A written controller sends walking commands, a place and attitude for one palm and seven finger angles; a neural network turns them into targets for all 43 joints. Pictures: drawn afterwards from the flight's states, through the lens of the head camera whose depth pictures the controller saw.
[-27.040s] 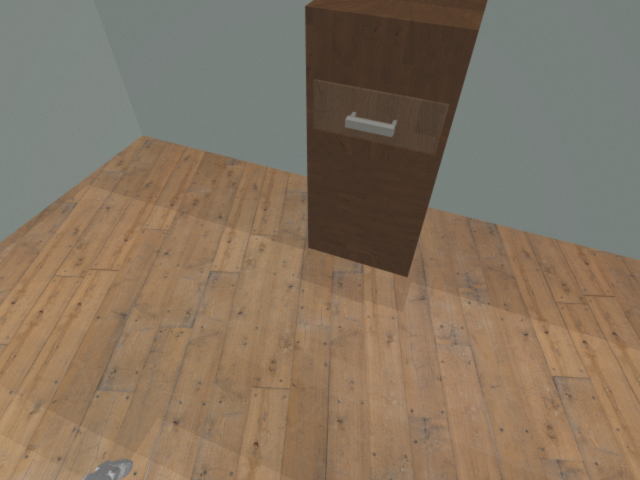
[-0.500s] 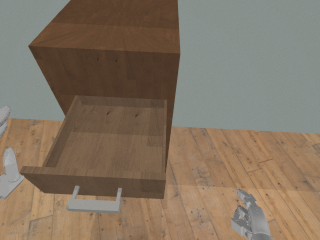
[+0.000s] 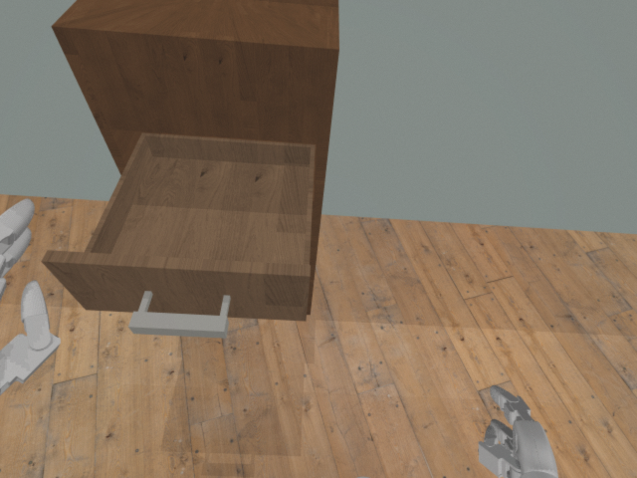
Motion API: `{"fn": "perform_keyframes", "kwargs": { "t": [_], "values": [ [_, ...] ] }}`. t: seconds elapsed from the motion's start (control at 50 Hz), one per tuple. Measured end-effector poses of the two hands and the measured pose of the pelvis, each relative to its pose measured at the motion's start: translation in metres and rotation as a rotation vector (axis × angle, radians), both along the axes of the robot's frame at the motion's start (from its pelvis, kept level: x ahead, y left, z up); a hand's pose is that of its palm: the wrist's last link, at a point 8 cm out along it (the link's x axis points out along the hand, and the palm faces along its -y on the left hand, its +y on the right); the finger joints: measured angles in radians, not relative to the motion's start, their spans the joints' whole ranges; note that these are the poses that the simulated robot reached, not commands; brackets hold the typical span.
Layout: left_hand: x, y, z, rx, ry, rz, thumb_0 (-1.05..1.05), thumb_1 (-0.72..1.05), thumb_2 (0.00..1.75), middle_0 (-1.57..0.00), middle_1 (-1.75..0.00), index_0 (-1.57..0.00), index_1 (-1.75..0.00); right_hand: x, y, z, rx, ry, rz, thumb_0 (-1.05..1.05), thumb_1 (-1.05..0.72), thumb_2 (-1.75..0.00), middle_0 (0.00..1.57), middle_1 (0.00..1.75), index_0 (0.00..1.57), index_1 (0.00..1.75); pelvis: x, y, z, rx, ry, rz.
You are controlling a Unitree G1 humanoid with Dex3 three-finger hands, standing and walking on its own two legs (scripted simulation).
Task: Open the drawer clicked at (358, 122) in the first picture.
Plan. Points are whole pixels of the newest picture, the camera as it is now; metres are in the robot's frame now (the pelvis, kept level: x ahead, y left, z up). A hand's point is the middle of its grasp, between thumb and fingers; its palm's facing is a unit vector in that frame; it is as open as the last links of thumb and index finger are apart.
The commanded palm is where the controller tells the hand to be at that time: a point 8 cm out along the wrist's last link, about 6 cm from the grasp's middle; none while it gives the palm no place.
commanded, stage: step back with the hand held close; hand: left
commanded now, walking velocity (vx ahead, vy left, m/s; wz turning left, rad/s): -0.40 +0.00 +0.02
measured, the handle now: (183, 312) +0.36 +0.22 -0.10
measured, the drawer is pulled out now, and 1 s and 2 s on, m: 0.30 0.30 0.30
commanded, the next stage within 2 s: stop stepping back and stand still in 0.02 s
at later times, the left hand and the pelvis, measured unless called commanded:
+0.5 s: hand out of the picture +0.08 +0.22 +0.16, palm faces +0.39 -0.83 -0.40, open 7.4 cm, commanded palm +0.01 +0.27 +0.18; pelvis -0.12 -0.01 -0.01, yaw +0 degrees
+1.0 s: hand out of the picture +0.03 +0.18 +0.17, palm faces +0.30 -0.85 -0.44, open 7.4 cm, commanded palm -0.03 +0.24 +0.18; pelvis -0.16 -0.04 +0.00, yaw +0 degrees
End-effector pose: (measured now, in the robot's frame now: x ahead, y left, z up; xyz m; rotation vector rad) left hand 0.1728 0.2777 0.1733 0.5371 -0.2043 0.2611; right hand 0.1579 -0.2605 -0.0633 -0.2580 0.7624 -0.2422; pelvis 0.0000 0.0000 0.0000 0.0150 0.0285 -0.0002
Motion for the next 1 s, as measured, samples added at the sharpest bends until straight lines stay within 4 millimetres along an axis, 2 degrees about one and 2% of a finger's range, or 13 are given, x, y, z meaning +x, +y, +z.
{"fn": "perform_keyframes", "kwargs": {
  "t": [0.08,0.2,0.28,0.36,0.44,0.48,0.54,0.62,0.7,0.76,0.88,0.94,1.0],
  "values": [
    [-0.026,-0.009,0.004,0.042,0.019,-0.032,0.01,0.89,0.89,-0.21,-0.30,-0.21,-0.31,-0.008,0.011,0.002,0.033,-0.071,0.041,0.01,-0.90,-0.90,0.20,0.30,0.20,0.30,-0.022,-0.005,-0.003,-0.008,-0.002,-0.015],
    [-0.073,-0.030,0.019,0.075,-0.077,-0.024,0.01,0.89,0.89,-0.21,-0.30,-0.21,-0.31,-0.029,0.023,-0.013,0.108,-0.101,0.103,0.01,-0.90,-0.89,0.21,0.30,0.20,0.30,-0.051,-0.019,-0.013,-0.004,-0.033,-0.005],
    [-0.098,-0.024,0.018,0.007,-0.093,0.065,0.01,0.88,0.89,-0.22,-0.30,-0.22,-0.31,-0.058,0.021,-0.015,0.112,-0.050,0.092,0.01,-0.90,-0.89,0.21,0.30,0.20,0.30,-0.066,-0.019,-0.005,0.026,-0.041,-0.006],
    [-0.112,-0.012,0.008,-0.058,-0.072,0.129,0.01,0.88,0.89,-0.21,-0.30,-0.21,-0.31,-0.094,0.014,-0.008,0.076,-0.021,0.060,0.01,-0.90,-0.89,0.21,0.30,0.20,0.30,-0.080,-0.016,0.003,0.039,-0.038,-0.006],
    [-0.125,-0.009,0.001,-0.073,-0.111,0.090,0.01,0.89,0.89,-0.21,-0.30,-0.21,-0.31,-0.125,0.003,-0.006,0.007,-0.040,0.051,0.01,-0.90,-0.89,0.21,0.30,0.20,0.30,-0.105,-0.009,-0.006,0.008,-0.055,0.018],
    [-0.133,-0.012,0.003,-0.054,-0.124,0.060,0.01,0.89,0.90,-0.21,-0.30,-0.21,-0.31,-0.142,0.001,-0.004,0.012,-0.046,0.032,0.01,-0.90,-0.89,0.21,0.30,0.20,0.30,-0.117,-0.010,-0.006,0.030,-0.087,0.007],
    [-0.148,-0.017,0.010,-0.019,-0.113,0.027,0.01,0.89,0.90,-0.21,-0.30,-0.21,-0.31,-0.165,0.001,-0.005,0.050,-0.051,0.003,0.01,-0.90,-0.89,0.21,0.30,0.20,0.30,-0.124,-0.013,-0.003,0.023,-0.089,0.013],
    [-0.170,-0.024,0.025,0.045,-0.109,0.019,0.01,0.89,0.89,-0.21,-0.30,-0.21,-0.31,-0.185,0.004,-0.018,0.093,0.005,0.006,0.01,-0.90,-0.90,0.20,0.30,0.20,0.30,-0.133,-0.019,-0.001,0.001,-0.066,0.006],
    [-0.180,-0.029,0.028,0.113,-0.107,0.061,0.01,0.89,0.90,-0.21,-0.30,-0.21,-0.31,-0.192,0.002,-0.040,0.134,0.048,0.037,0.01,-0.90,-0.90,0.21,0.30,0.20,0.30,-0.147,-0.030,-0.009,-0.007,-0.047,-0.007],
    [-0.181,-0.034,0.020,0.064,-0.088,0.083,0.01,0.89,0.90,-0.21,-0.30,-0.21,-0.31,-0.196,-0.002,-0.048,0.159,0.087,0.044,0.01,-0.90,-0.89,0.21,0.30,0.20,0.30,-0.158,-0.036,-0.008,-0.046,-0.069,0.027],
    [-0.186,-0.049,0.002,-0.056,0.002,0.062,0.01,0.89,0.90,-0.21,-0.30,-0.21,-0.31,-0.198,-0.019,-0.020,0.129,0.068,0.006,0.01,-0.90,-0.89,0.21,0.30,0.20,0.30,-0.161,-0.041,0.008,-0.001,-0.046,-0.012],
    [-0.184,-0.053,0.003,-0.050,0.004,0.018,0.01,0.89,0.89,-0.21,-0.30,-0.21,-0.31,-0.192,-0.028,-0.005,0.069,0.037,0.004,0.01,-0.90,-0.89,0.21,0.30,0.20,0.30,-0.161,-0.042,0.010,0.003,-0.035,-0.005],
    [-0.181,-0.052,0.010,-0.030,-0.046,-0.021,0.01,0.88,0.89,-0.22,-0.30,-0.21,-0.31,-0.181,-0.034,0.002,0.006,-0.006,0.013,0.01,-0.90,-0.89,0.21,0.30,0.20,0.30,-0.160,-0.036,0.004,-0.023,-0.029,0.002]
  ]
}}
